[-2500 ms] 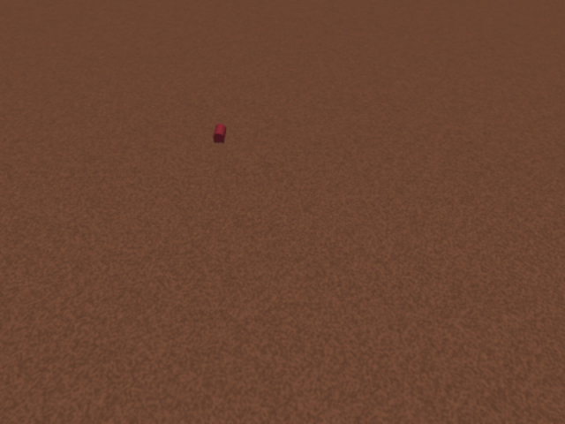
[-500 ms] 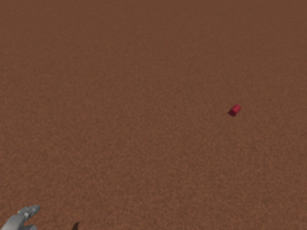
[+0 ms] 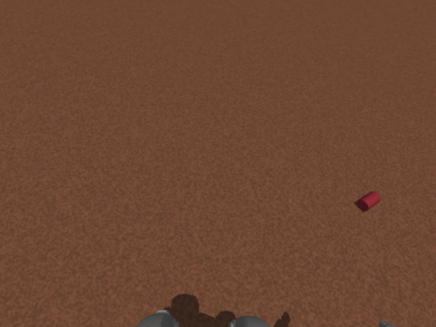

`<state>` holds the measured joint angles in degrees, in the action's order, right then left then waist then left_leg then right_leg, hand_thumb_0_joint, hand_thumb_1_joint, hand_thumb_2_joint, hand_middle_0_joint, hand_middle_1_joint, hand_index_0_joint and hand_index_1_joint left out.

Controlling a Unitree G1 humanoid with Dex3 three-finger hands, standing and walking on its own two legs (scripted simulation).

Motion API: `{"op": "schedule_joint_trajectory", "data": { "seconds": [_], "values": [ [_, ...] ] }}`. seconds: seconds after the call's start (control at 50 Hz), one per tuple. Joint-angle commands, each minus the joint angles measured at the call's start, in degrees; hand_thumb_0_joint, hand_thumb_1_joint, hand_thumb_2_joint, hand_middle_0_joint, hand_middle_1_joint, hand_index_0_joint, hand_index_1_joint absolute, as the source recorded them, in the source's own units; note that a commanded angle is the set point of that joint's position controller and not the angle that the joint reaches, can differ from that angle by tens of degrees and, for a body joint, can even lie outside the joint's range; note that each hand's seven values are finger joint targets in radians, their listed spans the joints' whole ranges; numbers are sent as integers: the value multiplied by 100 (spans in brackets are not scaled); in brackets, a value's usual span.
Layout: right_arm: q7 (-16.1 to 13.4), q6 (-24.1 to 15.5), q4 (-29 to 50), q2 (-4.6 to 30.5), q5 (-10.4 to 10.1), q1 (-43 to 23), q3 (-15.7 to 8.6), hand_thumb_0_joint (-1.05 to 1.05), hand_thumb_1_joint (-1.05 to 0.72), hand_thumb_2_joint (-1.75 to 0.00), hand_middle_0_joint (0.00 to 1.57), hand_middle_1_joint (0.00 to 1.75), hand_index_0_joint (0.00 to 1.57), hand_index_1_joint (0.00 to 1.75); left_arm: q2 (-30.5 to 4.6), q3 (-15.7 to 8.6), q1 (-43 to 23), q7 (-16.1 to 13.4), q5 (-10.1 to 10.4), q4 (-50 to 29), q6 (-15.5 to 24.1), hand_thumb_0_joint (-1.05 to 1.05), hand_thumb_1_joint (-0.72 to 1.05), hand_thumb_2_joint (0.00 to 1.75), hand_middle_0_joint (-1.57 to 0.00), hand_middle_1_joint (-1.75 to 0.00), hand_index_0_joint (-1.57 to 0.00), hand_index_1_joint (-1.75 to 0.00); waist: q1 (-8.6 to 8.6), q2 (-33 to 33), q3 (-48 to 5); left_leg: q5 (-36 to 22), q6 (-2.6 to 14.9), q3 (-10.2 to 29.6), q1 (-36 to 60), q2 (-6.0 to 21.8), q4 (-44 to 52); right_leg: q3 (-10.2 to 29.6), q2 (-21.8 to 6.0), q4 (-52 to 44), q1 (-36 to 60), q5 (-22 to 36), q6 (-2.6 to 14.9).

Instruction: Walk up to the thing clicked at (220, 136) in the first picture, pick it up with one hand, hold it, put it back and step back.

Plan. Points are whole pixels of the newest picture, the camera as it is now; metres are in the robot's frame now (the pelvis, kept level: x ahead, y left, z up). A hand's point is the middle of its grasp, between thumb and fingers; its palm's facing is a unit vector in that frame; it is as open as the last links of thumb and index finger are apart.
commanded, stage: walk up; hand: left
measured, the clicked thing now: (368, 201) +0.84 -0.80 -0.70
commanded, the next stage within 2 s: none
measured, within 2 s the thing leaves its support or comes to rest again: neither
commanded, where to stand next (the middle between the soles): +0.68 -1.20 m, yaw +37 degrees
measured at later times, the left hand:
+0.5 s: hand (196, 319) +0.17 +0.04 -0.10, palm faces +0.26 -0.88 -0.39, open 7.4 cm
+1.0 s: hand (284, 254) +0.32 -0.15 -0.15, palm faces +0.31 -0.88 -0.37, open 7.4 cm
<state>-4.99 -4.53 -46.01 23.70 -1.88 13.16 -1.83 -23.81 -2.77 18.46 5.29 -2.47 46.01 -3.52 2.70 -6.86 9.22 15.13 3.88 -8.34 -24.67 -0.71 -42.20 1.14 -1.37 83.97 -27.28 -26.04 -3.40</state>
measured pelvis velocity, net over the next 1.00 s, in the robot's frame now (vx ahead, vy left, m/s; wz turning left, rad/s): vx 0.31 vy -0.48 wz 0.42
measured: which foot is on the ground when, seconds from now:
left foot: down 0.00-0.26, up 0.28-0.62, down 0.64-1.00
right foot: up 0.00-0.24, down 0.26-0.66, up 0.68-0.98, down 1.00-1.00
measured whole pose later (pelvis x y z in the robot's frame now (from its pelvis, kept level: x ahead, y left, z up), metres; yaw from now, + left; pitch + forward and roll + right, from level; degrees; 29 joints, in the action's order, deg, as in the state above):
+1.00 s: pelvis +0.31 -0.48 -0.02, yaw +24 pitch -1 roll +1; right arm -5.0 -5.0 -48.7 28.6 2.1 22.3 -1.9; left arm -30.3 -7.1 11.6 6.2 -2.2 38.5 -5.4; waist -1.5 -7.3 4.3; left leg 21.2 0.6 6.7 -28.2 10.0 -48.4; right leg 5.7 -7.9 53.8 -29.5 -22.8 -0.5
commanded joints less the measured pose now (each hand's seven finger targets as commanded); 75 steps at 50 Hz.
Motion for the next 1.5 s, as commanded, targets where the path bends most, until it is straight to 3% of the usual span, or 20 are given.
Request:
{"op": "schedule_joint_trajectory", "data": {
  "seconds": [0.0,0.16,0.22,0.26,0.3,0.38,0.46,0.58,0.66,0.74,0.9,1.0,1.04,1.06,1.12,1.22,1.28,1.32,1.36,1.48],
  "values": [
    [-187,-255,78,1969,79,828,-481,0,-90,-90,20,30,20,30,-1596,-606,-484,26,50,-945,165,0,90,90,-20,-30,-20,-30,-194,600,-1067,-643,1229,2464,639,1807,1933,840,-843,-435,-740,451,1],
    [50,-331,1,2502,367,536,-696,0,-90,-90,20,30,20,30,-1289,-716,-712,258,-12,-990,20,0,90,90,-20,-30,-20,-30,-101,1999,-775,1699,816,2107,-700,1181,2070,3,-614,-3396,320,748,302],
    [5,-194,95,2246,399,-62,-622,0,-90,-90,20,30,20,30,-1282,-848,305,164,-31,-682,43,0,90,90,-20,-30,-20,-30,680,1671,-1313,1234,534,1592,-1492,889,636,-443,-231,-4584,2150,917,388],
    [-89,-109,103,961,325,362,-218,0,-90,-90,20,30,20,30,-2110,-1061,1326,-11,-186,-438,180,0,90,90,-20,-30,-20,-30,1268,-1507,-1424,2242,-49,571,-3341,-423,-3163,1828,-1558,-6172,3111,-91,431],
    [-277,-62,-118,1494,414,906,-438,0,-90,-90,20,30,20,30,-2552,-1106,-591,-172,43,-1016,252,0,90,90,-20,-30,-20,-30,143,-1330,-1163,1526,-124,873,-3055,481,-3638,3924,-2484,-7368,2308,-1380,1394],
    [-121,-70,-731,1621,160,1343,-470,0,-90,-90,20,30,20,30,-1579,-785,-1013,-184,1,-846,267,0,90,90,-20,-30,-20,-30,-259,-824,-543,686,-35,940,-1658,447,-2425,754,-1102,-6256,1087,135,1332],
    [-36,-77,-708,1455,231,1325,-386,0,-90,-90,20,30,20,30,-1162,-660,-787,-121,-30,-906,274,0,90,90,-20,-30,-20,-30,-112,-560,-434,503,-78,467,-1156,284,-1172,494,-1156,-6465,1236,614,1830],
    [-121,-117,-655,1408,132,2301,-391,0,-90,-90,20,30,20,30,-1110,-529,-953,-88,-91,-1313,144,0,90,90,-20,-30,-20,-30,-544,289,-1008,-910,233,297,1623,149,787,-120,-1097,-5036,434,2448,1264],
    [-393,-69,-36,2438,90,2127,-714,0,-90,-90,20,30,20,30,-1500,-620,-266,-164,-173,-1401,38,0,90,90,-20,-30,-20,-30,-600,971,-1497,-481,1885,5364,3047,3363,1985,635,-110,-600,-2123,-701,-69],
    [-362,-114,49,1828,136,1403,-485,0,-90,-90,20,30,20,30,-1573,-715,-515,-133,-96,-1225,-10,0,90,90,-20,-30,-20,-30,-332,407,-916,-1223,1168,2674,965,2032,1534,807,-443,-807,-1085,99,98],
    [-162,-196,103,2648,402,864,-730,0,-90,-90,20,30,20,30,-1374,-704,-544,97,30,-1231,-137,0,90,90,-20,-30,-20,-30,-261,2209,-738,1331,962,2103,-505,1429,1483,165,-558,-2590,-215,221,256],
    [-240,19,30,1676,420,158,-427,0,-90,-90,20,30,20,30,-1748,-933,1454,-75,-142,-458,-68,0,90,90,-20,-30,-20,-30,1233,-513,-1052,1905,149,747,-2655,173,-2353,377,-362,-5329,2100,-56,338],
    [-386,66,-11,1452,317,565,-484,0,-90,-90,20,30,20,30,-2578,-897,-506,-225,-35,-1079,86,0,90,90,-20,-30,-20,-30,97,-1581,-653,1976,-68,1236,-2732,-138,-3977,4052,-1886,-7561,765,-916,1267],
    [-391,59,-244,1771,294,595,-551,0,-90,-90,20,30,20,30,-2562,-914,-1028,-255,66,-1196,106,0,90,90,-20,-30,-20,-30,-147,-1086,-558,1532,-68,1271,-2356,270,-3824,4210,-2056,-7715,485,-1553,1430],
    [-263,40,-876,1869,64,1244,-507,0,-90,-90,20,30,20,30,-1846,-704,-1095,-268,-58,-943,92,0,90,90,-20,-30,-20,-30,-307,-762,-488,1182,-47,1049,-1687,322,-2879,1556,-1106,-6133,656,-428,1568],
    [-172,-60,-837,1540,105,1612,-417,0,-90,-90,20,30,20,30,-1330,-427,-857,-204,-144,-926,18,0,90,90,-20,-30,-20,-30,-171,-800,-662,946,51,633,-341,118,-617,866,-1004,-5721,1036,1535,2021],
    [-214,-146,-878,1565,184,2366,-460,0,-90,-90,20,30,20,30,-1125,-253,-957,-183,-68,-1085,-66,0,90,90,-20,-30,-20,-30,-488,23,-1025,-705,-14,892,1482,150,1255,298,-679,-4517,389,2039,1603],
    [-349,-168,-507,2385,433,2286,-696,0,-90,-90,20,30,20,30,-729,-130,-623,-187,16,-1223,-66,0,90,90,-20,-30,-20,-30,-475,1716,-1044,-746,409,4474,2537,2234,2013,243,132,-2642,-1609,-122,660],
    [-383,-152,-339,2522,202,1899,-746,0,-90,-90,20,30,20,30,-1536,-366,-496,-263,-91,-1057,-179,0,90,90,-20,-30,-20,-30,-470,994,-979,-1095,1064,4934,1874,3028,1911,898,-201,-1675,-1531,-659,492],
    [-232,-101,-146,2106,226,1374,-679,0,-90,-90,20,30,20,30,-1652,-592,-525,-127,-52,-909,-184,0,90,90,-20,-30,-20,-30,-341,1187,-652,338,955,2709,495,1690,1624,995,2,-1137,-871,466,326]
  ]
}}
